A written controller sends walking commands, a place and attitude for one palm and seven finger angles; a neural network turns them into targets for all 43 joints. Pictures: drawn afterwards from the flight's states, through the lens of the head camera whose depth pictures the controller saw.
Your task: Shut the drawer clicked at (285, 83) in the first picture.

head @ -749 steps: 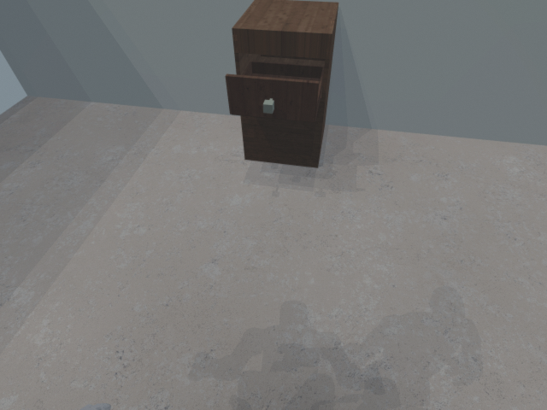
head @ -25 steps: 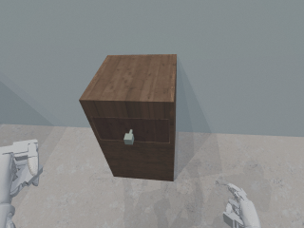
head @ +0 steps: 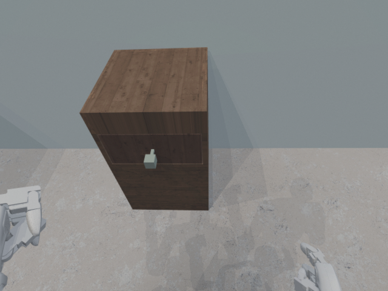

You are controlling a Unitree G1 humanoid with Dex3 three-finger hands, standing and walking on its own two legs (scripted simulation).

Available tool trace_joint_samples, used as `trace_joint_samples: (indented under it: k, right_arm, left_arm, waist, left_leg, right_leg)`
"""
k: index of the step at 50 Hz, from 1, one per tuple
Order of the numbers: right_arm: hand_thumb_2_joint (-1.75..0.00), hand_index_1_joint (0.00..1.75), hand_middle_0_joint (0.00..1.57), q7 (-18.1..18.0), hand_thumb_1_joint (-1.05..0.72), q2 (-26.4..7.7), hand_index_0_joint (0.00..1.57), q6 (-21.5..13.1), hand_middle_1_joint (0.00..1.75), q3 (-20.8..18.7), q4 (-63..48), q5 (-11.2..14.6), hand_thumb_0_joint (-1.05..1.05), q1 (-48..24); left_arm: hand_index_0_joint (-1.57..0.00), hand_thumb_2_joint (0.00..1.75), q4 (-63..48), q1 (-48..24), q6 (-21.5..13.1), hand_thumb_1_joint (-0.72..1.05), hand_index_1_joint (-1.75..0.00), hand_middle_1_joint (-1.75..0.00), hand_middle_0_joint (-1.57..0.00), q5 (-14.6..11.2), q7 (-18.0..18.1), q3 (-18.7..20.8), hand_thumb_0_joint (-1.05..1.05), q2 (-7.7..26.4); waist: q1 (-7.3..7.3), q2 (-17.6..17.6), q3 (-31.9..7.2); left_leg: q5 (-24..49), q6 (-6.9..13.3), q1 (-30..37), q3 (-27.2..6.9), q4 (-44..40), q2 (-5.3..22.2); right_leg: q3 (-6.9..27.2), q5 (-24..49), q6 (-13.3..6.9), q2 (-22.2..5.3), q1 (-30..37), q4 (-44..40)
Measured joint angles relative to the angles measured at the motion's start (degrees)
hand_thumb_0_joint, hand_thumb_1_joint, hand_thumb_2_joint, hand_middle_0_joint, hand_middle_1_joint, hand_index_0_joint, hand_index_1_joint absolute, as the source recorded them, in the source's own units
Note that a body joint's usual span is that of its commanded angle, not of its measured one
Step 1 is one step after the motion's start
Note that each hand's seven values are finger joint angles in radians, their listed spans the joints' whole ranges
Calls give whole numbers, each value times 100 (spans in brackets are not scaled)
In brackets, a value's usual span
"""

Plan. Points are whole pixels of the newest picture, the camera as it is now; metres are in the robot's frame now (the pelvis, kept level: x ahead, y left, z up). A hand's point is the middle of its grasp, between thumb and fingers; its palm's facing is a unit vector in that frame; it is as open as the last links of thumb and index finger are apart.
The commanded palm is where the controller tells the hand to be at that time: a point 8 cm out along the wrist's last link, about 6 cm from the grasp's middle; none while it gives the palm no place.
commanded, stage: step back with the hand held close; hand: left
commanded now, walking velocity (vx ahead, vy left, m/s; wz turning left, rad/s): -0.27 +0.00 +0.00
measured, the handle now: (151, 157) +0.62 +0.22 -0.24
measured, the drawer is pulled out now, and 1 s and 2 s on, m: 0.00 0.00 0.00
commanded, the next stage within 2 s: stop stepping back and stand still in 1.02 s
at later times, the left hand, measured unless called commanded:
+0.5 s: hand out of the picture +0.12 +0.27 +0.16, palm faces +0.37 -0.78 -0.50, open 3.2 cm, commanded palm +0.05 +0.31 +0.18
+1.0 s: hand out of the picture +0.07 +0.26 +0.17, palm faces +0.33 -0.80 -0.50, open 3.3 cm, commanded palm +0.00 +0.30 +0.18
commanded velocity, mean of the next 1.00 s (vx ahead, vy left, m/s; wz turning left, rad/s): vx -0.34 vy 0.00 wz -0.05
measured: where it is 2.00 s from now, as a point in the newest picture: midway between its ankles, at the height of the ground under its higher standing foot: outside the picture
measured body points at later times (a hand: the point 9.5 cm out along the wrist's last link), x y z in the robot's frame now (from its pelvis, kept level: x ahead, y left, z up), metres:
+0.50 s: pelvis -0.07 +0.02 -0.01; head -0.04 +0.03 +0.44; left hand +0.09 +0.31 +0.19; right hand +0.12 -0.20 -0.08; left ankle +0.02 +0.13 -0.74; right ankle -0.02 -0.09 -0.74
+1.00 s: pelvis -0.13 +0.02 -0.01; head -0.07 +0.05 +0.44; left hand +0.05 +0.30 +0.20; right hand +0.06 -0.20 -0.09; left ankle +0.01 +0.13 -0.74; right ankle -0.24 -0.10 -0.73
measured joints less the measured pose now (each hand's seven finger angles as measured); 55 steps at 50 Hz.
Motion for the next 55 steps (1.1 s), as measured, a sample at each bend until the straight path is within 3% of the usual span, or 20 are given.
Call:
trace_joint_samples:
  k: [6,19,25,29,34,37,41,44,47,51,55]
  right_arm:
    - [-90,30,20,-60,-90,42,20,86,30,-44,-2,9,2,-18]
    - [-90,30,21,-47,-90,209,20,-108,30,111,-106,-36,2,-111]
    - [-90,30,21,-53,-90,272,20,-248,30,143,-180,-36,2,-26]
    - [-90,30,21,-9,-90,244,21,-327,30,121,-108,-46,2,-44]
    - [-90,30,21,45,-90,174,21,-319,30,22,166,-98,2,-108]
    - [-90,30,21,11,-90,170,21,-246,30,-20,268,-95,2,-158]
    - [-90,30,21,-28,-90,283,20,-306,30,-15,177,-121,2,-164]
    - [-90,30,21,40,-90,399,20,-452,30,23,110,-170,2,-65]
    - [-90,30,21,141,-90,485,20,-596,30,97,157,-241,2,-59]
    - [-90,30,21,228,-90,514,21,-620,30,176,240,-330,1,-326]
    - [-90,30,21,194,-90,414,21,-460,30,133,384,-204,1,-467]
  left_arm:
    - [-140,90,-201,183,-37,89,-159,-160,-141,-13,91,46,2,167]
    - [-140,90,-433,100,-184,89,-159,-160,-141,29,269,99,2,180]
    - [-140,90,-497,0,-260,89,-159,-160,-141,133,239,281,2,354]
    - [-140,90,-566,40,-335,89,-159,-160,-141,159,208,399,2,309]
    - [-140,90,-688,-62,-457,89,-159,-160,-141,138,278,220,2,145]
    - [-141,90,-664,-238,-498,89,-159,-160,-141,143,305,169,1,160]
    - [-141,90,-506,-347,-522,89,-159,-160,-141,241,237,384,1,353]
    - [-141,90,-578,-267,-544,89,-159,-160,-141,222,207,548,2,491]
    - [-140,90,-773,-49,-628,89,-159,-160,-141,100,196,614,2,520]
    - [-140,90,-953,-14,-812,89,-159,-160,-141,59,103,630,2,598]
    - [-140,90,-912,-204,-912,89,-159,-160,-141,72,-31,395,2,599]
  waist:
    - [33,-55,73]
    - [56,-172,76]
    - [-30,-306,134]
    - [60,-241,160]
    - [133,-235,115]
    - [68,-301,127]
    - [-51,-303,136]
    - [-78,-312,-2]
    - [11,-425,-165]
    - [193,-570,-71]
    - [58,-221,266]
  left_leg:
    - [140,65,-223,17,17,-34]
    - [390,199,-720,-55,199,-51]
    - [488,250,-942,-228,317,-221]
    - [304,255,-1119,-268,603,-170]
    - [-273,149,-1228,-355,965,-217]
    - [379,241,-1161,-342,713,-245]
    - [586,359,-1218,-349,497,-173]
    - [835,344,-1346,-380,204,-75]
    - [1113,248,-1480,-272,-153,-8]
    - [1357,159,-1766,8,-244,96]
    - [1427,112,-1713,-145,-107,331]
  right_leg:
    - [13,148,50,-38,-223,18]
    - [-38,483,138,-38,-595,1]
    - [382,384,130,173,-840,362]
    - [365,366,78,240,-931,486]
    - [372,470,67,266,-965,435]
    - [372,511,136,231,-991,443]
    - [622,-227,197,478,-1271,1599]
    - [653,-750,160,597,-1052,2072]
    - [595,-1156,60,495,-488,1389]
    - [628,-635,23,301,268,-340]
    - [553,-523,65,577,287,-143]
